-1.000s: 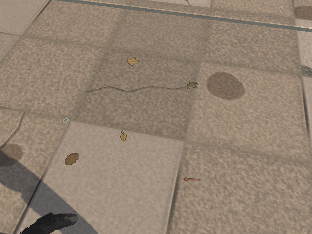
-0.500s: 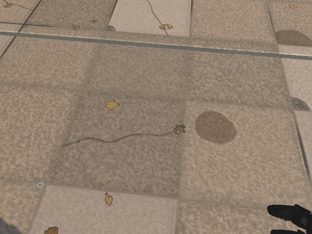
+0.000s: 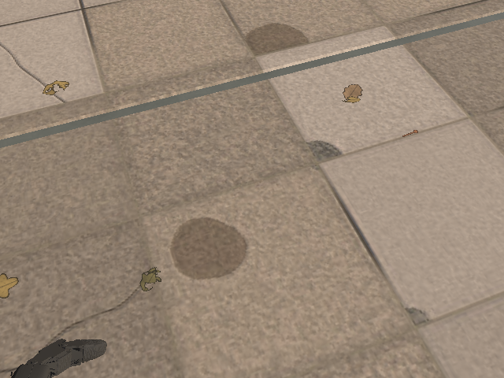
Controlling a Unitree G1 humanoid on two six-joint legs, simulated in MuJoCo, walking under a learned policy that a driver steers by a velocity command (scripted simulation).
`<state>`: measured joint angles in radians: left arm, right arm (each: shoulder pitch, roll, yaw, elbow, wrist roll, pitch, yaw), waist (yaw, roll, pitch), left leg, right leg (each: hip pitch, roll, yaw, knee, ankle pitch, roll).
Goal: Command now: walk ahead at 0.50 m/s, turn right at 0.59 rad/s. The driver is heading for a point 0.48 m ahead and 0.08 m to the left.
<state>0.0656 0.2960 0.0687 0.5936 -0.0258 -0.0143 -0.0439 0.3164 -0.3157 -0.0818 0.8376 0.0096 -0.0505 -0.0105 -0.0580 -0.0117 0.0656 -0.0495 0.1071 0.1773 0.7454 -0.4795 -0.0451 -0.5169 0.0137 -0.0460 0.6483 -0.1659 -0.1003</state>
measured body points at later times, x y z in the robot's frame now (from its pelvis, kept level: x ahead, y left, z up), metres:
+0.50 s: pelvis +0.30 +0.02 +0.01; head +0.33 +0.02 +0.45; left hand +0.35 +0.31 -0.11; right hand +0.49 -0.23 -0.08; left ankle +0.44 +0.11 -0.72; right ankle +0.11 -0.08 -0.71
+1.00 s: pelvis +0.45 +0.02 +0.02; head +0.47 +0.01 +0.47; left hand +0.58 +0.29 -0.08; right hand +0.58 -0.23 -0.10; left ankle +0.44 +0.11 -0.71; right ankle +0.49 -0.13 -0.71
